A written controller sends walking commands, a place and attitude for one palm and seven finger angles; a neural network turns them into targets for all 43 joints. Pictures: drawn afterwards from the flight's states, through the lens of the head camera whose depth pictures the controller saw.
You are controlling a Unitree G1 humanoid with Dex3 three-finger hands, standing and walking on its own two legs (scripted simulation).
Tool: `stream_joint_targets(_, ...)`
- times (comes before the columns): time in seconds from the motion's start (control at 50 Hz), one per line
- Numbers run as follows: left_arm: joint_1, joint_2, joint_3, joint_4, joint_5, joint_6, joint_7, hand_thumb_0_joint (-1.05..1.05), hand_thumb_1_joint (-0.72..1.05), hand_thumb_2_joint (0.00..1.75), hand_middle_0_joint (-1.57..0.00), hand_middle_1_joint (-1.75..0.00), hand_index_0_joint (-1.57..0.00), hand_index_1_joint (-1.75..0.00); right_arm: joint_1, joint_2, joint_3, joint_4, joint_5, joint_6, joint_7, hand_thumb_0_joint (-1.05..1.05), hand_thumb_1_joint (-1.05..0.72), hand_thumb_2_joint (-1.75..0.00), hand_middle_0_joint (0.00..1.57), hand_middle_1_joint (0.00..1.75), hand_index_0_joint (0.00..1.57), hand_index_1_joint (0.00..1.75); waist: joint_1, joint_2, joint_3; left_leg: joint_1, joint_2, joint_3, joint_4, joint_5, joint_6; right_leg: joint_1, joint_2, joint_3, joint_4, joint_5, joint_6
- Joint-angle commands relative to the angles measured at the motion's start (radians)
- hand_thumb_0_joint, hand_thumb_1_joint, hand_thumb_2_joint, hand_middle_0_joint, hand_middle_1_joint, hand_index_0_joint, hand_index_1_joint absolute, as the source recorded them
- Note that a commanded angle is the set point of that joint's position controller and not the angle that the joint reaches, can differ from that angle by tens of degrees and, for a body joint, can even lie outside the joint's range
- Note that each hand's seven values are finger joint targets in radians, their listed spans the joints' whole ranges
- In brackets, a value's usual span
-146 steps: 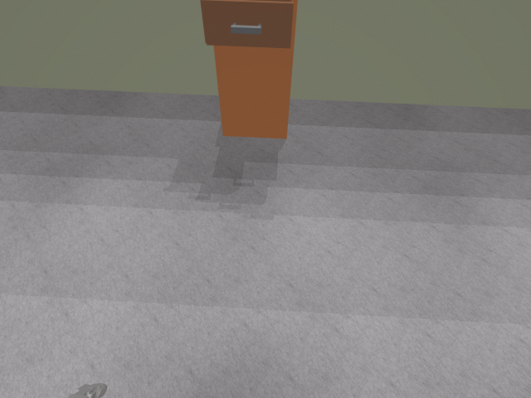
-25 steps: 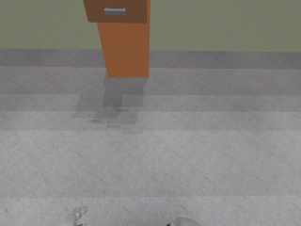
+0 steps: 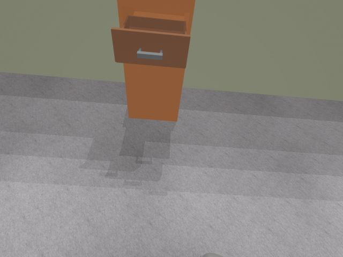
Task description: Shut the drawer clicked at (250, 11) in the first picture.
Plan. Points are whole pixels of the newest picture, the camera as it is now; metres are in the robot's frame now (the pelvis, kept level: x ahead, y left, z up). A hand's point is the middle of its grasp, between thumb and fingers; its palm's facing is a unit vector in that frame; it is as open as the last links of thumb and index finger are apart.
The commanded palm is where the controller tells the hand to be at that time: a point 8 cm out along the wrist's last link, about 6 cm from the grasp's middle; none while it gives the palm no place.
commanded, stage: walk to a spot facing it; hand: left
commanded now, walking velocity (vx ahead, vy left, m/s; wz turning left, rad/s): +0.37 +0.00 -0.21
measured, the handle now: (150, 53) +0.94 +0.17 -0.01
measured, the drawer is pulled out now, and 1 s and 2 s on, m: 0.28 0.28 0.28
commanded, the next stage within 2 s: take the last steps up to it in 0.46 s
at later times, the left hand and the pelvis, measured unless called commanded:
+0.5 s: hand (140, 199) +0.31 +0.11 -0.17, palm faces -0.04 -0.98 -0.22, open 7.2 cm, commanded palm none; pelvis +0.21 -0.06 -0.01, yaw -3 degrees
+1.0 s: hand (125, 192) +0.34 +0.17 -0.18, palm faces +0.09 -0.99 -0.14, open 7.4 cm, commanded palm none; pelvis +0.37 +0.00 +0.00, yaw +1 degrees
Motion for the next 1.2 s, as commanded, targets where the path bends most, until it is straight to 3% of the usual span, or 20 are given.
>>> stream_joint_targets(0.0,-0.053,0.001,-0.001,-0.068,0.001,-0.008,-0.002,0.0,0.9,0.9,-0.2,-0.3,-0.2,-0.3,0.164,-0.108,-0.014,0.039,0.005,-0.008,0.0,0.0,-0.9,-0.9,0.2,0.3,0.2,0.3,-0.031,0.11,0.044,0.164,0.265,-0.158,-0.245,0.343,0.069,-0.184,-0.039,0.008,-0.078,0.066,0.012)
stream_joint_targets(0.18,-0.278,0.002,-0.01,-0.124,-0.009,-0.016,-0.011,0.0,0.9,0.9,-0.2,-0.3,-0.2,-0.3,0.261,-0.113,-0.007,0.12,-0.009,0.008,0.0,0.0,-0.9,-0.9,0.2,0.3,0.2,0.3,-0.074,0.178,0.136,0.213,0.274,-0.068,-0.211,0.437,0.064,-0.086,0.002,-0.066,-0.473,0.088,-0.047)
stream_joint_targets(0.22,-0.235,0.015,-0.006,-0.113,-0.009,-0.023,-0.009,0.0,0.9,0.9,-0.2,-0.3,-0.2,-0.3,0.248,-0.13,-0.01,0.128,-0.008,0.012,-0.001,0.0,-0.9,-0.9,0.2,0.3,0.2,0.3,-0.042,0.173,0.111,0.214,0.282,-0.043,-0.126,0.613,0.059,0.033,0.043,-0.094,-0.52,0.046,-0.077)
stream_joint_targets(0.26,-0.03,0.053,0.006,-0.05,-0.003,-0.036,-0.002,0.0,0.9,0.9,-0.2,-0.3,-0.2,-0.3,0.218,-0.15,-0.013,0.127,-0.001,0.018,0.001,0.0,-0.9,-0.9,0.2,0.3,0.2,0.3,0.054,0.112,0.004,0.161,0.245,-0.004,0.13,0.743,0.026,0.315,0.104,-0.133,-0.61,0.083,-0.103)
stream_joint_targets(0.28,0.124,0.116,0.027,-0.005,0.003,-0.05,0.007,0.0,0.9,0.9,-0.2,-0.3,-0.2,-0.3,0.206,-0.137,-0.009,0.118,0.007,0.016,0.008,0.0,-0.9,-0.9,0.2,0.3,0.2,0.3,0.123,0.042,-0.078,-0.019,0.203,0.012,0.37,0.588,-0.008,0.576,0.036,-0.045,-0.629,0.114,-0.129)
stream_joint_targets(0.3,0.237,0.227,0.055,0.014,0.0,-0.057,0.021,0.0,0.9,0.9,-0.2,-0.3,-0.2,-0.3,0.25,-0.067,0.0,0.089,0.022,0.01,0.013,0.0,-0.9,-0.9,0.2,0.3,0.2,0.3,0.136,-0.19,-0.206,-0.31,0.058,0.025,0.728,-0.076,-0.054,0.804,-0.268,0.398,-0.727,0.142,-0.244)
stream_joint_targets(0.32,0.25,0.268,0.053,0.017,-0.026,-0.049,0.022,0.0,0.9,0.9,-0.2,-0.3,-0.2,-0.3,0.182,-0.068,0.0,0.058,0.022,0.015,0.01,0.0,-0.9,-0.9,0.2,0.3,0.2,0.3,0.12,-0.139,-0.187,-0.436,0.005,-0.11,0.951,-0.335,-0.047,0.769,-0.374,0.584,-0.859,0.213,-0.307)
stream_joint_targets(0.36,0.038,0.174,0.033,-0.041,-0.028,-0.047,0.029,0.0,0.9,0.9,-0.2,-0.3,-0.2,-0.3,0.138,-0.065,-0.017,0.054,0.012,0.029,0.014,0.0,-0.9,-0.9,0.2,0.3,0.2,0.3,0.037,-0.048,-0.062,-0.431,0.104,-0.208,0.97,-0.135,-0.039,0.491,-0.317,0.42,-0.93,-0.017,-0.229)
stream_joint_targets(0.42,-0.069,0.064,-0.003,-0.063,-0.015,-0.063,0.036,0.0,0.9,0.9,-0.2,-0.3,-0.2,-0.3,0.193,-0.02,-0.006,0.092,-0.005,0.073,0.018,0.0,-0.9,-0.9,0.2,0.3,0.2,0.3,-0.057,-0.039,0.04,-0.331,0.135,-0.2,0.832,-0.019,-0.063,0.215,-0.21,0.144,-0.992,0.037,-0.157)
stream_joint_targets(0.5,-0.051,0.056,-0.003,-0.056,-0.012,-0.071,0.037,0.0,0.9,0.9,-0.2,-0.3,-0.2,-0.3,0.177,-0.004,-0.01,0.072,-0.007,0.094,0.028,0.0,-0.9,-0.9,0.2,0.3,0.2,0.3,-0.075,-0.041,0.055,-0.345,0.121,-0.177,0.691,0.047,-0.083,0.191,-0.174,0.018,-1.019,0.062,-0.143)
stream_joint_targets(0.58,0.006,0.058,-0.012,-0.036,-0.01,-0.074,0.037,0.0,0.9,0.9,-0.2,-0.3,-0.2,-0.3,0.039,-0.003,-0.006,0.013,-0.001,0.085,0.04,0.0,-0.9,-0.9,0.2,0.3,0.2,0.3,-0.04,-0.052,0.081,-0.357,0.108,-0.145,0.46,0.048,-0.089,0.276,-0.179,-0.009,-0.994,0.213,-0.158)
stream_joint_targets(0.68,0.069,0.104,-0.001,-0.01,-0.005,-0.066,0.037,0.0,0.9,0.9,-0.2,-0.3,-0.2,-0.3,-0.073,-0.035,-0.002,-0.037,-0.001,0.065,0.053,0.0,-0.9,-0.9,0.2,0.3,0.2,0.3,0.003,-0.044,0.082,-0.293,0.074,-0.107,0.265,-0.003,-0.062,0.374,-0.225,0.013,-0.948,0.156,-0.164)
stream_joint_targets(0.74,0.066,0.106,0.004,-0.001,-0.009,-0.053,0.036,0.0,0.9,0.9,-0.2,-0.3,-0.2,-0.3,-0.013,-0.059,-0.004,-0.025,-0.005,0.055,0.049,0.0,-0.9,-0.9,0.2,0.3,0.2,0.3,-0.038,-0.022,0.079,-0.098,0.035,-0.065,0.119,0.013,-0.043,0.324,-0.188,-0.026,-0.836,0.113,-0.13)
stream_joint_targets(0.76,0.071,0.086,0.001,0.0,-0.01,-0.048,0.034,0.0,0.9,0.9,-0.2,-0.3,-0.2,-0.3,0.08,-0.097,-0.012,0.005,-0.008,0.049,0.044,0.0,-0.9,-0.9,0.2,0.3,0.2,0.3,-0.074,0.074,0.043,0.062,0.035,-0.092,0.05,0.025,-0.027,0.25,-0.133,-0.071,-0.672,0.112,-0.1)
stream_joint_targets(0.78,0.078,0.04,-0.006,-0.023,-0.018,-0.045,0.026,0.0,0.9,0.9,-0.2,-0.3,-0.2,-0.3,0.192,-0.188,-0.032,0.026,-0.019,0.042,0.032,0.0,-0.9,-0.9,0.2,0.3,0.2,0.3,-0.112,0.286,-0.011,0.218,0.221,-0.352,-0.059,0.016,0.052,0.087,-0.019,-0.155,-0.409,-0.037,-0.043)
stream_joint_targets(0.8,0.032,0.017,-0.015,-0.067,-0.016,-0.051,0.023,0.0,0.9,0.9,-0.2,-0.3,-0.2,-0.3,0.282,-0.255,-0.043,0.037,-0.012,0.048,0.02,0.0,-0.9,-0.9,0.2,0.3,0.2,0.3,-0.131,0.376,-0.034,0.281,0.39,-0.603,-0.168,0.089,0.154,-0.076,0.063,-0.137,-0.147,-0.336,-0.021)
stream_joint_targets(0.86,-0.031,0.038,-0.005,-0.06,-0.009,-0.042,0.017,0.0,0.9,0.9,-0.2,-0.3,-0.2,-0.3,0.12,-0.157,-0.019,0.002,0.001,0.041,0.003,0.0,-0.9,-0.9,0.2,0.3,0.2,0.3,-0.08,0.149,0.031,0.083,0.331,-0.493,-0.23,-0.077,0.142,-0.116,-0.029,0.019,0.044,-0.167,-0.037)
stream_joint_targets(0.92,0.042,-0.005,-0.007,-0.019,0.0,-0.021,0.015,0.0,0.9,0.9,-0.2,-0.3,-0.2,-0.3,0.07,-0.096,-0.009,-0.001,0.004,0.022,0.0,0.0,-0.9,-0.9,0.2,0.3,0.2,0.3,-0.027,0.127,0.026,-0.001,0.243,-0.307,-0.249,0.086,0.101,-0.02,-0.042,0.014,-0.04,-0.038,-0.01)
stream_joint_targets(0.96,0.045,-0.007,-0.007,-0.018,-0.002,-0.012,0.016,0.0,0.9,0.9,-0.2,-0.3,-0.2,-0.3,0.079,-0.101,-0.007,0.009,0.007,0.017,-0.001,0.0,-0.9,-0.9,0.2,0.3,0.2,0.3,-0.017,0.112,0.025,0.011,0.237,-0.29,-0.263,0.129,0.111,-0.022,-0.043,0.012,-0.085,-0.012,-0.001)
stream_joint_targets(1.18,-0.197,-0.003,-0.004,-0.108,-0.006,-0.014,0.012,0.0,0.9,0.9,-0.2,-0.3,-0.2,-0.3,0.194,-0.111,-0.023,0.078,-0.008,0.029,0.002,0.0,-0.9,-0.9,0.2,0.3,0.2,0.3,-0.07,0.127,0.099,0.094,0.258,-0.27,-0.238,0.153,0.133,-0.015,-0.023,-0.03,-0.453,-0.011,0.0)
